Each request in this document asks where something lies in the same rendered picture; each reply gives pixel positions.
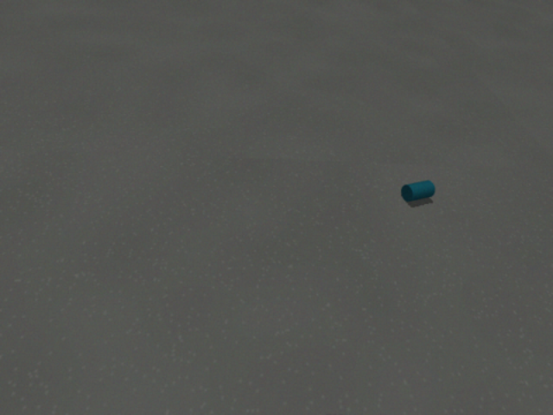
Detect can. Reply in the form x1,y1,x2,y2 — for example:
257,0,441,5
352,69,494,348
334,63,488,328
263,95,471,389
401,181,435,201

